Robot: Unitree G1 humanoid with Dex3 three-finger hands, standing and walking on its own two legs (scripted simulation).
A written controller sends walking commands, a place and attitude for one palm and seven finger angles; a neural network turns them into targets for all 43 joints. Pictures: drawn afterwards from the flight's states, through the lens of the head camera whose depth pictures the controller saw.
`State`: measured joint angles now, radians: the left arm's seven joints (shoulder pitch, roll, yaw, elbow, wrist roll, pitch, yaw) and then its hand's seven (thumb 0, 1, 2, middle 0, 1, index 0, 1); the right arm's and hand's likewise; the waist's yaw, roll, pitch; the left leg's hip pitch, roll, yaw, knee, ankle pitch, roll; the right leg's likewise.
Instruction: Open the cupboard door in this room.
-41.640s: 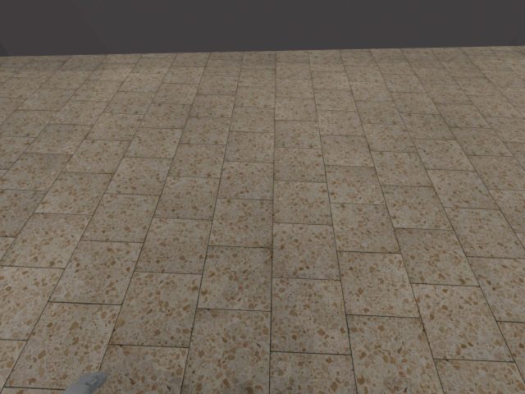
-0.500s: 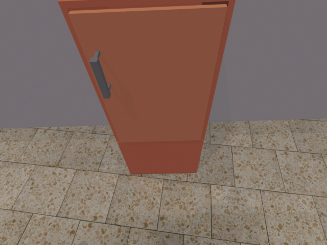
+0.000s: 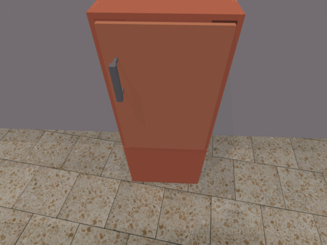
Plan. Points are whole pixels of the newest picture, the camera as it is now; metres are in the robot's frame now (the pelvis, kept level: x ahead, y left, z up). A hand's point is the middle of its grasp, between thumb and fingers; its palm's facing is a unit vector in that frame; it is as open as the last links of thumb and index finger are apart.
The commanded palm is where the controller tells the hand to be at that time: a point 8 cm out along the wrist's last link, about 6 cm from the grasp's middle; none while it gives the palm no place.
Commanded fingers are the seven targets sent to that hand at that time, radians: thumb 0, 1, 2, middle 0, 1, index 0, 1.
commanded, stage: look again from close up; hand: left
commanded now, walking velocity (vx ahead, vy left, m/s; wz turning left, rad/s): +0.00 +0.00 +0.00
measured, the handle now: (117, 80) +0.58 +0.18 +0.09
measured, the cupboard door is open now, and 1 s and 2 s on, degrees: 0 0 0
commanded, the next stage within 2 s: raise the hand with hooked fingers in 0.40 s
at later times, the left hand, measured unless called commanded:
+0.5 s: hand out of the picture +0.02 +0.18 -0.17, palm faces -0.01 -0.98 -0.20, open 7.3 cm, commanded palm +0.11 +0.23 -0.07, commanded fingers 0.00 0.88 0.89 -0.20 -0.31 -0.20 -0.31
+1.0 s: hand (81, 240) +0.15 +0.21 -0.05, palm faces +0.16 -0.99 -0.03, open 9.0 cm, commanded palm +0.16 +0.25 -0.02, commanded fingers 0.00 0.29 0.64 -0.24 -0.69 -0.24 -0.69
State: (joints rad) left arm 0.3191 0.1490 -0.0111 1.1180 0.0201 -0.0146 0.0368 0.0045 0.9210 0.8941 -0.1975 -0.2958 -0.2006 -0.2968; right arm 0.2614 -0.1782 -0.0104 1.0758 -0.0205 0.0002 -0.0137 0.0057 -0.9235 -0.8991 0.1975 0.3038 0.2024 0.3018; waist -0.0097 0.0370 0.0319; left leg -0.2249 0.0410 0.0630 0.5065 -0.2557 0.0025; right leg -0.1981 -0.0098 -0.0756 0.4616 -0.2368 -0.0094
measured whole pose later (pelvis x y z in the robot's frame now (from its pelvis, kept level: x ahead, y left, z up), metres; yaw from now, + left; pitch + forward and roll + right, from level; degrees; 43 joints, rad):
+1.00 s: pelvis +0.00 -0.02 -0.07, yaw +2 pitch +10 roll -1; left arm 0.52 0.21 0.23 0.08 -0.28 -0.49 -0.33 0.02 0.52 0.73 -0.23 -0.54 -0.23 -0.55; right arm 0.15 -0.28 -0.07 0.49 0.01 -0.24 -0.03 0.01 -0.91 -0.90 0.20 0.30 0.20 0.30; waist 0.05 -0.04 -0.10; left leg -0.74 0.05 -0.01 1.06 -0.49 -0.02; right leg -0.69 -0.03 -0.13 1.04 -0.51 -0.04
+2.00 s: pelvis +0.00 +0.01 -0.02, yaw +2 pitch +3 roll -2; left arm -0.02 0.41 0.40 0.27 -0.33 -0.13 -0.46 -0.01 -0.48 0.30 -0.30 -1.19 -0.30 -1.19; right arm 0.25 -0.25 0.08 0.57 0.04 -0.23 -0.10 0.01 -0.90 -0.90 0.20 0.30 0.21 0.30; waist 0.03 0.03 -0.04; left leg -0.43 0.03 0.03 0.74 -0.37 0.02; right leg -0.38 -0.03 -0.10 0.68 -0.35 0.01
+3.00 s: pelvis -0.01 -0.01 -0.02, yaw +1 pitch +4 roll -1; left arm -0.36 0.47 0.42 0.63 -0.30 -0.15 -0.51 -0.01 -0.50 0.30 -0.30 -1.20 -0.30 -1.20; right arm 0.27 -0.29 0.06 0.62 0.06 -0.19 -0.11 0.01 -0.90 -0.90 0.20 0.30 0.21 0.30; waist -0.01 0.02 -0.03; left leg -0.45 0.04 0.02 0.71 -0.33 0.00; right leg -0.41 -0.02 -0.10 0.67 -0.33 -0.02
